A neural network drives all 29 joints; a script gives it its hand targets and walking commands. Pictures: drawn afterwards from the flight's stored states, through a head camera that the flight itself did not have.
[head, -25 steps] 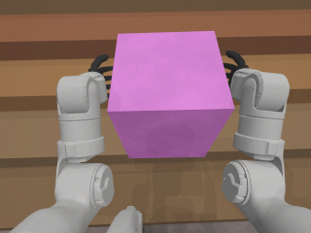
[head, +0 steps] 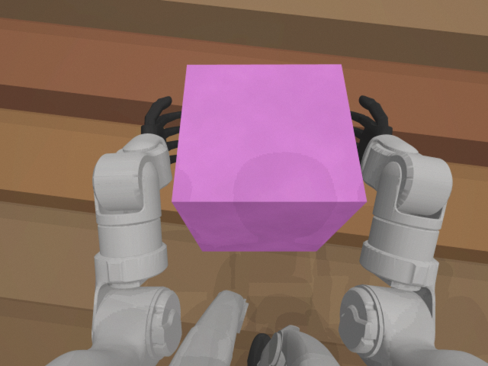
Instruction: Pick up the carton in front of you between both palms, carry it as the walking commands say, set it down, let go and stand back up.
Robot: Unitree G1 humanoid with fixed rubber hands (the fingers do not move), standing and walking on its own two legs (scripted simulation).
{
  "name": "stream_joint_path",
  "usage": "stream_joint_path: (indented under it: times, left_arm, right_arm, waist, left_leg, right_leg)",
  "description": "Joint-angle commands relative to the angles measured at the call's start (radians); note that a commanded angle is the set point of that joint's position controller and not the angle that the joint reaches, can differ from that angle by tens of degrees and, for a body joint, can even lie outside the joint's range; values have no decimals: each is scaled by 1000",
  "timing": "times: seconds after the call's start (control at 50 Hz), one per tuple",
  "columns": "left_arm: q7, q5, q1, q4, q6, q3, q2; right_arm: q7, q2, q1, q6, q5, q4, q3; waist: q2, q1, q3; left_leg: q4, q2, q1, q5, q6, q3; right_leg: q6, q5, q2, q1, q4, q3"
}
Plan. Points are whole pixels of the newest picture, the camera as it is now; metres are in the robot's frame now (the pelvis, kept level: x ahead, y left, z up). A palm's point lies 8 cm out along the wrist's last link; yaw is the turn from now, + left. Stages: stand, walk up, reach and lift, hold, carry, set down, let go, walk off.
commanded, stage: carry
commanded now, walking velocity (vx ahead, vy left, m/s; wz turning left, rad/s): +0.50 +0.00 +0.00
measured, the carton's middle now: (261, 172) +0.39 +0.06 +0.03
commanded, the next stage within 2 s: none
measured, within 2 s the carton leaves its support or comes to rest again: neither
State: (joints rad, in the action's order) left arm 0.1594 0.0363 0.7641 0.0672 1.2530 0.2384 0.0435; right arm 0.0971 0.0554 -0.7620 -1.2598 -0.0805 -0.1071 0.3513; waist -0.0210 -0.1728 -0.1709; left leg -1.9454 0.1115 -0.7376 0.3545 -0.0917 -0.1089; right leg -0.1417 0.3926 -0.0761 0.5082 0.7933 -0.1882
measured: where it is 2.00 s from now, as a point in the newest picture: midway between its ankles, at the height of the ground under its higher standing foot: (305, 5)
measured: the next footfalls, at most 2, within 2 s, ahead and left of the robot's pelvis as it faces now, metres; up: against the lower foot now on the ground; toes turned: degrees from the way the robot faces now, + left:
left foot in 0.22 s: +0.36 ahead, +0.11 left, +0.14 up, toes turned +6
right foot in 0.72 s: +0.69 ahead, -0.13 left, +0.27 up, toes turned -7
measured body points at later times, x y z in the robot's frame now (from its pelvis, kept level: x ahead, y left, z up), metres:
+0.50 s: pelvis +0.33 +0.04 +0.18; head +0.35 +0.04 +0.62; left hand +0.76 +0.11 +0.37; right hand +0.69 -0.19 +0.37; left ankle +0.32 +0.11 -0.56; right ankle +0.35 -0.07 -0.33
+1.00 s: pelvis +0.60 -0.05 +0.30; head +0.66 -0.04 +0.74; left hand +0.98 +0.16 +0.44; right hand +1.03 -0.15 +0.45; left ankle +0.62 +0.06 -0.27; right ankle +0.65 -0.12 -0.42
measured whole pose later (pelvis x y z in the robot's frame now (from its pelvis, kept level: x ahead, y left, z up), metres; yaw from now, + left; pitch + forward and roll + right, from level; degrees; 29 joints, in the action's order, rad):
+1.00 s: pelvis +0.60 -0.05 +0.30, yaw +2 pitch +4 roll -1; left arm 0.20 0.00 0.91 -0.13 1.31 0.24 0.00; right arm 0.09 -0.01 -0.91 -1.34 -0.12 0.07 0.39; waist 0.00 -0.14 -0.08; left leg -1.57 -0.01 -0.88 0.32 -0.11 0.03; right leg -0.10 0.24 0.00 0.43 0.60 -0.18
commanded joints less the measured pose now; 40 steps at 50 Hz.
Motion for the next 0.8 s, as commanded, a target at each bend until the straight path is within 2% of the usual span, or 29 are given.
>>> stream_joint_path:
  times: [0.0,0.04,0.06,0.1,0.12,0.14,0.16,0.18,0.2,0.22,0.24,0.28,0.32,0.34,0.4,0.44,0.46,0.5,0.54,0.56,0.6,0.64,0.66,0.68,0.7,0.72,0.74,0.76,0.78]
  left_arm:
    - [-283,-605,933,159,-29,-830,1141]
    - [-298,-630,976,123,-33,-815,1120]
    - [-306,-635,972,89,-32,-794,1101]
    - [-316,-627,944,19,-23,-730,1074]
    - [-321,-609,928,-37,-14,-690,1055]
    - [-320,-595,908,-79,-4,-655,1056]
    - [-318,-572,893,-115,4,-630,1042]
    - [-319,-551,897,-143,18,-605,1036]
    - [-317,-522,926,-152,32,-590,1023]
    - [-318,-497,910,-171,44,-565,1030]
    - [-308,-453,845,-198,56,-540,992]
    - [-279,-383,863,-118,71,-477,939]
    - [-240,-291,861,-91,81,-404,849]
    - [-225,-253,848,-97,81,-373,806]
    - [-196,-165,774,-211,89,-303,729]
    - [-188,-123,773,-293,89,-275,709]
    - [-186,-114,765,-335,94,-268,715]
    - [-181,-107,809,-374,97,-256,727]
    - [-178,-111,845,-405,96,-258,747]
    - [-177,-123,863,-413,97,-258,760]
    - [-184,-164,888,-424,105,-275,814]
    - [-191,-237,902,-432,114,-326,906]
    - [-197,-288,907,-424,115,-356,959]
    - [-204,-338,939,-395,108,-380,1012]
    - [-213,-381,973,-353,97,-401,1058]
    - [-224,-422,1002,-318,84,-431,1079]
    - [-236,-456,1019,-284,62,-455,1098]
    - [-248,-505,1054,-227,56,-483,1148]
    - [-259,-541,1122,-136,40,-514,1177]
  right_arm:
    - [-149,811,-608,33,210,23,-624]
    - [-136,770,-581,47,159,81,-590]
    - [-128,749,-571,49,139,104,-583]
    - [-107,697,-612,44,113,136,-556]
    - [-97,684,-624,35,116,157,-549]
    - [-89,664,-624,24,115,183,-542]
    - [-89,698,-659,12,139,188,-569]
    - [-95,735,-687,1,177,193,-595]
    - [-106,779,-690,-6,214,196,-605]
    - [-119,791,-682,-9,248,206,-614]
    - [-131,846,-656,-24,302,233,-634]
    - [-159,975,-855,-39,440,100,-714]
    - [-182,1060,-1056,-56,572,19,-771]
    - [-194,1065,-1096,-60,608,15,-769]
    - [-223,1070,-1134,-77,660,104,-730]
    - [-239,1049,-1111,-76,638,208,-663]
    - [-244,1063,-1101,-79,626,254,-643]
    - [-255,1066,-1083,-77,600,345,-586]
    - [-265,1068,-1097,-70,579,391,-550]
    - [-269,1064,-1097,-67,568,413,-527]
    - [-268,1062,-1079,-67,535,417,-480]
    - [-259,1046,-1022,-78,480,434,-434]
    - [-252,1028,-998,-81,459,421,-425]
    - [-244,1018,-988,-81,433,412,-415]
    - [-235,1007,-971,-79,409,399,-408]
    - [-226,998,-941,-73,380,392,-409]
    - [-213,970,-884,-66,345,392,-394]
    - [-198,941,-879,-62,311,372,-385]
    - [-188,935,-887,-57,296,326,-392]
  waist:
    - [113,33,697]
    - [92,16,643]
    - [9,2,643]
    - [-52,59,609]
    - [-39,79,582]
    - [-140,135,647]
    - [-239,209,714]
    - [-233,292,800]
    - [-119,347,853]
    - [268,348,925]
    - [237,320,1014]
    - [22,273,869]
    - [-31,222,712]
    - [-56,227,672]
    - [-48,255,620]
    - [53,280,633]
    - [108,292,626]
    - [76,313,564]
    - [29,282,479]
    - [59,274,443]
    - [75,253,412]
    - [264,184,517]
    - [342,121,612]
    - [354,41,692]
    - [272,-27,773]
    - [33,24,815]
    - [-268,49,964]
    - [-177,87,1013]
    - [-111,86,948]
  left_leg:
    - [52,-72,-385,131,-13,79]
    - [127,-89,-432,183,-32,164]
    - [124,-87,-485,194,-42,218]
    - [419,-156,-299,190,-65,188]
    - [748,-104,22,113,-63,287]
    - [771,-22,324,-48,-67,371]
    - [862,2,480,-132,-67,364]
    - [1016,-13,618,-219,-83,325]
    - [1230,-53,790,-312,-114,186]
    - [1452,-405,1017,-934,-349,-461]
    - [1448,-470,998,-1070,-424,-605]
    - [1429,-398,943,-617,-299,-486]
    - [1481,-337,820,-329,-185,-365]
    - [1498,-322,778,-243,-156,-302]
    - [1537,-352,807,-366,-169,-234]
    - [1560,-392,878,-500,-210,-230]
    - [1574,-412,951,-458,-227,-252]
    - [1609,-437,1035,-317,-225,-257]
    - [1663,-382,942,-163,-171,-187]
    - [1715,-370,890,-125,-166,-154]
    - [1899,-305,581,-311,-153,67]
    - [1761,-277,530,-1128,-118,240]
    - [1601,-293,636,-1519,-92,277]
    - [1389,-302,719,-1665,-56,294]
    - [1122,-256,704,-1483,-8,296]
    - [785,-142,412,-715,62,224]
    - [276,43,181,-112,107,80]
    - [92,-15,137,-139,58,-75]
    - [71,-35,60,-164,36,-50]
  right_leg:
    - [-110,-805,321,-845,-295,545]
    - [-101,-875,295,-799,-327,484]
    - [-111,-902,290,-830,-347,478]
    - [-98,-912,234,-669,-457,383]
    - [-90,-1043,197,-421,-547,245]
    - [-95,-1472,211,-282,-481,186]
    - [-79,-1639,241,-274,-370,170]
    - [-49,-1700,267,-312,-175,147]
    - [10,-1344,210,-230,135,147]
    - [153,-212,-60,110,734,156]
    - [145,-102,-80,146,1126,336]
    - [68,-116,-5,365,1188,328]
    - [24,-145,54,408,1080,311]
    - [17,-149,58,408,1014,286]
    - [33,-12,71,478,883,185]
    - [18,-20,85,615,1042,140]
    - [7,27,103,742,1157,145]
    - [6,82,152,944,1249,170]
    - [24,83,197,935,1090,147]
    - [37,67,212,907,1034,126]
    - [39,37,188,459,611,-9]
    - [0,-125,70,79,438,-92]
    - [-18,-154,29,4,384,-110]
    - [-7,-162,-7,-99,224,-124]
    - [12,-218,-29,-291,-51,-51]
    - [-90,-478,205,-522,-242,465]
    - [-258,-736,407,-688,-393,975]
    - [-255,-607,379,-688,-327,915]
    - [-225,-478,345,-639,-293,837]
